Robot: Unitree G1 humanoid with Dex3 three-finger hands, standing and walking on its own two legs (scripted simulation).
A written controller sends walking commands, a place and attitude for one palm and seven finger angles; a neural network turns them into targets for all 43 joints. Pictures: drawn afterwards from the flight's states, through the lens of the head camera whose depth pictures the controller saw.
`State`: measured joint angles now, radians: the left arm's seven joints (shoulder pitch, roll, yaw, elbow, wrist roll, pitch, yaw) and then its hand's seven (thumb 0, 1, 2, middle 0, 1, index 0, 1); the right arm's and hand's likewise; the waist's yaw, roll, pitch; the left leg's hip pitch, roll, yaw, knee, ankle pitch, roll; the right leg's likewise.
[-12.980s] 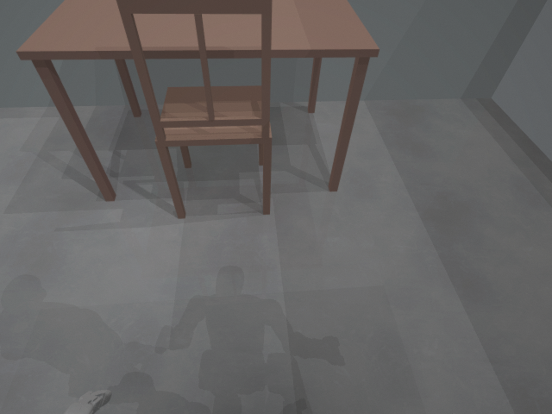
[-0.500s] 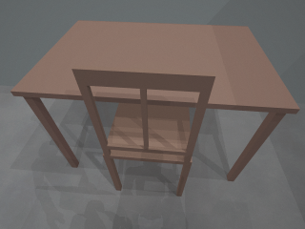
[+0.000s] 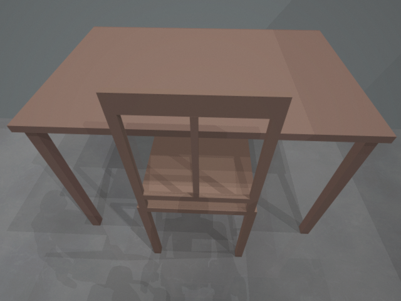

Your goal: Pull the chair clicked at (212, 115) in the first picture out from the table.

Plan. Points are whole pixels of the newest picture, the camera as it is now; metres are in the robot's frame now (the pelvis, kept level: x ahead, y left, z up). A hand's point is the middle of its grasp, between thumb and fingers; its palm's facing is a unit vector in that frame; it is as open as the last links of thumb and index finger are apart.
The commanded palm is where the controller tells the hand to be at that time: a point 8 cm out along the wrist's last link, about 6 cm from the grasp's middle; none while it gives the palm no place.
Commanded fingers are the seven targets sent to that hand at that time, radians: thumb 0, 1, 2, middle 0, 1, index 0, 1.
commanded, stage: look again from close up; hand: left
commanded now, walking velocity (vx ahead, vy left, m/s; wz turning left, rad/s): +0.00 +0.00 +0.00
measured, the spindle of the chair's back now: (195, 162) +0.49 +0.04 -0.05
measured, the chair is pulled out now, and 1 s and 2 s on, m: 0.00 0.00 0.00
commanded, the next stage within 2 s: shuffle to correct the standing spot in 0.70 s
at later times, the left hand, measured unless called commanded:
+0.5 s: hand out of the picture +0.00 +0.18 -0.18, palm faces +0.02 -0.99 -0.17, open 7.4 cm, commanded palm none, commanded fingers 0.00 0.90 0.90 -0.20 -0.30 -0.20 -0.30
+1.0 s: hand out of the picture -0.01 +0.19 -0.18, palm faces +0.02 -0.99 -0.17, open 7.4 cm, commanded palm none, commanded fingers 0.00 0.90 0.90 -0.20 -0.30 -0.20 -0.30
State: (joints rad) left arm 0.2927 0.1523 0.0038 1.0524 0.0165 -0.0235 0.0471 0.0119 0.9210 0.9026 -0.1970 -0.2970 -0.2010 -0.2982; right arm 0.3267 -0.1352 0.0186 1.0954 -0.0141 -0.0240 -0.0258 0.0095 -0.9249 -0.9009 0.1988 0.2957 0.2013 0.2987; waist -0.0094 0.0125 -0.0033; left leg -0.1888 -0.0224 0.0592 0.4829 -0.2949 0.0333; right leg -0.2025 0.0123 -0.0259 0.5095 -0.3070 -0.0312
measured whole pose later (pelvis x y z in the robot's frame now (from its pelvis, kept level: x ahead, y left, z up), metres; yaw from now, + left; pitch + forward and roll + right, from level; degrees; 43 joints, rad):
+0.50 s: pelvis +0.01 +0.02 +0.00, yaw +0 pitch -1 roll +0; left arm 0.31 0.13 -0.01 1.10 0.02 -0.01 0.04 0.01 0.91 0.90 -0.20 -0.30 -0.20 -0.30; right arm 0.26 -0.15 0.01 1.13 -0.01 -0.03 -0.04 0.01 -0.92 -0.90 0.20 0.30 0.20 0.30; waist 0.01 -0.02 0.03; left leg -0.14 -0.05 0.07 0.44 -0.28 0.06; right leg -0.16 -0.01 -0.01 0.48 -0.30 0.00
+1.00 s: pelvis +0.00 +0.03 +0.00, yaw +0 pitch -1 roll +0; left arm 0.34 0.13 0.00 1.09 0.03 -0.01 0.03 0.01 0.91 0.90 -0.20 -0.30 -0.20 -0.30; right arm 0.31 -0.14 0.01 1.13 -0.01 -0.01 -0.02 0.00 -0.91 -0.90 0.20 0.30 0.20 0.30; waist 0.01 -0.01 0.02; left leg -0.15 -0.06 0.08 0.45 -0.29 0.07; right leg -0.18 -0.02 0.00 0.50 -0.31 0.00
